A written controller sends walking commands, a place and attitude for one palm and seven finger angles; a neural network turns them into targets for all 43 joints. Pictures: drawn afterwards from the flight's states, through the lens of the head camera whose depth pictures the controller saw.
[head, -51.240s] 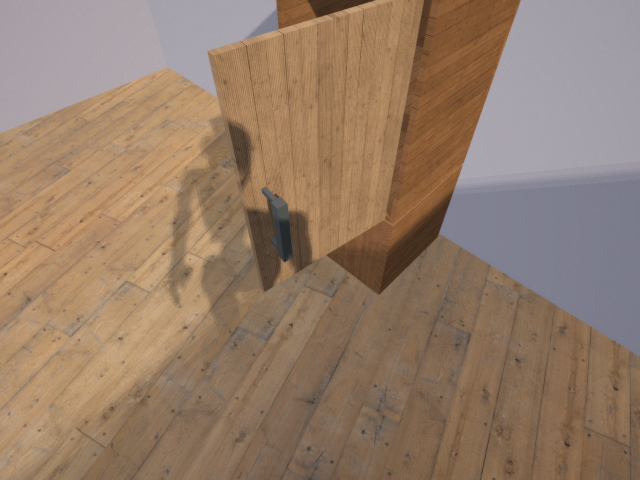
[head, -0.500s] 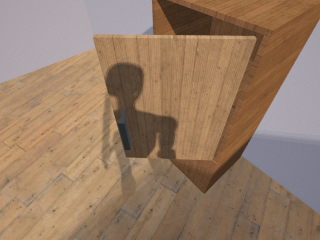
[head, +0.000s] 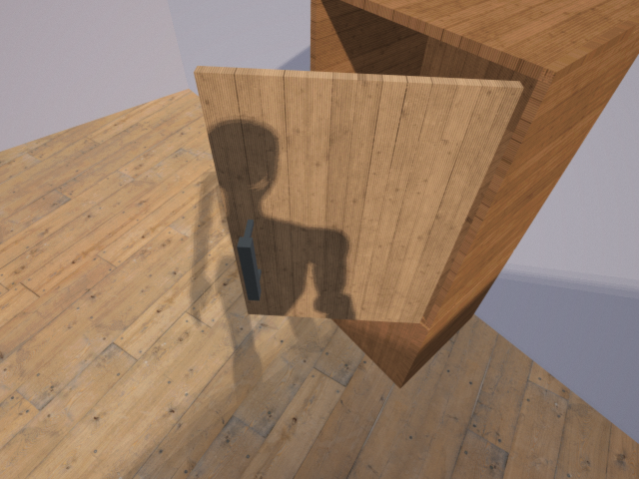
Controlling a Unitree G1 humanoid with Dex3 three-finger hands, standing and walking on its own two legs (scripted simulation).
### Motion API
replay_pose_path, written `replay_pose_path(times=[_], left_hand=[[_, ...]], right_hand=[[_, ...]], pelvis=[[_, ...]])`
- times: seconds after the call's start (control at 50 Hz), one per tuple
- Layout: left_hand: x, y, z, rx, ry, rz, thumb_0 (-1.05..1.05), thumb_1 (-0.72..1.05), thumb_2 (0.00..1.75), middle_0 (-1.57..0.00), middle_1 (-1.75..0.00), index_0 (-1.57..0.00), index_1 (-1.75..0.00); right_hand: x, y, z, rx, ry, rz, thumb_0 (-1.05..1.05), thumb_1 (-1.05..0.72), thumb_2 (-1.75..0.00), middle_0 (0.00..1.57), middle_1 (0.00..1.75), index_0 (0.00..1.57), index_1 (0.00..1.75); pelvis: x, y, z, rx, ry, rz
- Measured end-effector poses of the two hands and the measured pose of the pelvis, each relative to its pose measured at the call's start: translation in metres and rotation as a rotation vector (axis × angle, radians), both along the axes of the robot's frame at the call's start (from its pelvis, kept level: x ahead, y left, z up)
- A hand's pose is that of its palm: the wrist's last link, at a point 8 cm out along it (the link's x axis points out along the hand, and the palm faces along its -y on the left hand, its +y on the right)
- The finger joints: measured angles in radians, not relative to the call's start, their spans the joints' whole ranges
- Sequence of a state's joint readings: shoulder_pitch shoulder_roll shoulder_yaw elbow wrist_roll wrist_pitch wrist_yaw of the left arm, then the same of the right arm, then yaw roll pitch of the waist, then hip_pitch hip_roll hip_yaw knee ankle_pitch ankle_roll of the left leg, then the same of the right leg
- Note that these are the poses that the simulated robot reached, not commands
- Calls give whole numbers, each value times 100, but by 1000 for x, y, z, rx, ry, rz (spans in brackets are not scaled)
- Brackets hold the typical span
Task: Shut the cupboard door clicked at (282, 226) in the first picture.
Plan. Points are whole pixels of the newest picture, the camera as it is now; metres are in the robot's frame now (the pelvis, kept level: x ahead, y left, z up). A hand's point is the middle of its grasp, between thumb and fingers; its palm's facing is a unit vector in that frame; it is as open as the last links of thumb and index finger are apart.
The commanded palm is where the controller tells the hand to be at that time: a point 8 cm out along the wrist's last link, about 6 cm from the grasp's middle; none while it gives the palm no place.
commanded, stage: come to a stop and stand still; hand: left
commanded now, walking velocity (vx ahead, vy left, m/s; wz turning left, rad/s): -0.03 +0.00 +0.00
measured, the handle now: (252, 261) +0.49 +0.16 -0.10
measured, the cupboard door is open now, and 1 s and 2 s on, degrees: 46 46 46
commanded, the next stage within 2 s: look again from close up in 0.88 s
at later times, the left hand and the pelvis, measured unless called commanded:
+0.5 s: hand out of the picture +0.03 +0.18 -0.17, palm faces -0.01 -0.97 -0.23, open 7.4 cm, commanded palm none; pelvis +0.01 +0.00 +0.00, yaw +0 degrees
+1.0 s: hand out of the picture +0.06 +0.19 -0.17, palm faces -0.02 -0.97 -0.25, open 7.4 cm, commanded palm none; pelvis +0.02 -0.01 +0.00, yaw +0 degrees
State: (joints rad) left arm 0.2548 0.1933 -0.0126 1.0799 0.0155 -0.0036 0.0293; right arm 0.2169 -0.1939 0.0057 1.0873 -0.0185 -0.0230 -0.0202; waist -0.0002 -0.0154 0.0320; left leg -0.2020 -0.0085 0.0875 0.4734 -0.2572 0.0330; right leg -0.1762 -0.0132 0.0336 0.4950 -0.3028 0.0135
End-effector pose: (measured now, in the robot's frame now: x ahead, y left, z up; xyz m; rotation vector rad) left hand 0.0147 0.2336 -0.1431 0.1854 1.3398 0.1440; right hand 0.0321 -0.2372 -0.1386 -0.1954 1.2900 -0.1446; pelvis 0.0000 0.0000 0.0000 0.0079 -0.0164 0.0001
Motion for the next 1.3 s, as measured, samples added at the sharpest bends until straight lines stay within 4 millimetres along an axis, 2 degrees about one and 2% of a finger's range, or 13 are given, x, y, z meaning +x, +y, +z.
replay_pose_path(times=[0.08,0.22,0.42,0.62,0.96,1.3], left_hand=[[-3,-3,-4,0,9,-4,0,90,90,-20,-30,-20,-30],[-2,-5,-2,2,10,6,1,90,90,-20,-30,-20,-30],[7,-6,3,8,15,0,1,90,90,-20,-30,-20,-30],[21,-6,3,14,3,-8,1,90,90,-20,-30,-20,-30],[39,2,6,32,-30,-26,1,90,90,-20,-30,-20,-30],[46,11,13,54,-47,-35,1,90,90,-20,-30,-20,-30]], right_hand=[[3,0,-2,3,-3,1,0,-91,-90,20,30,20,29],[5,13,-11,33,-12,2,0,-92,-90,20,30,20,29],[1,11,-11,46,26,-6,0,-93,-90,20,30,20,29],[5,-1,-6,23,40,-12,0,-91,-90,20,30,20,29],[29,-27,5,-31,-3,4,0,-91,-90,20,30,20,29],[38,-37,10,-47,-16,26,0,-91,-90,20,30,21,30]], pelvis=[[2,1,-4,-20,12,9],[7,4,-6,-14,3,11],[12,0,-3,2,8,2],[16,-7,0,4,9,-1],[17,-14,2,2,10,-6],[15,-16,5,3,11,-3]])
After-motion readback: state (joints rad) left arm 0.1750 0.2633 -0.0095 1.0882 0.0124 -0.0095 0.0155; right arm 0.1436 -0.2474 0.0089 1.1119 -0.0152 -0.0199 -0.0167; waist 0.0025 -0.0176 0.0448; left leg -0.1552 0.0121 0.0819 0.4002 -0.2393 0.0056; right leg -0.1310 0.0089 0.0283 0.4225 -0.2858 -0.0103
